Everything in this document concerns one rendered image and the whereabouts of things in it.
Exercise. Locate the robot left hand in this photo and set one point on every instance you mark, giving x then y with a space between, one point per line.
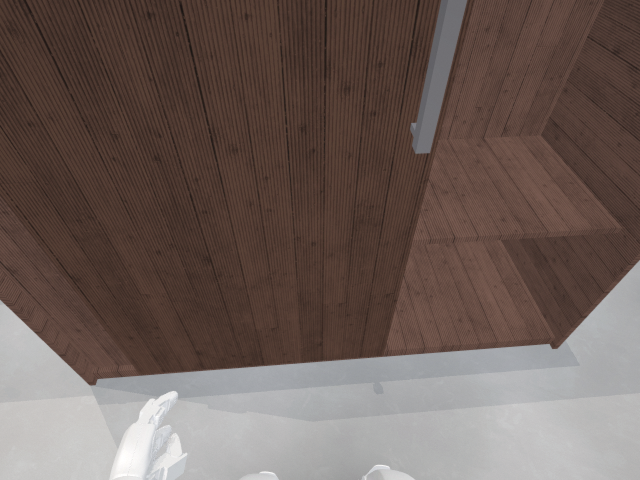
141 442

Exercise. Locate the right robot shin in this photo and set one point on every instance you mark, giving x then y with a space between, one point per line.
376 467

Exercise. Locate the wardrobe door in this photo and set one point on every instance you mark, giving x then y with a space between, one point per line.
224 183
31 270

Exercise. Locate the handle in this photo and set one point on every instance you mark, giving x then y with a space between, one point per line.
446 34

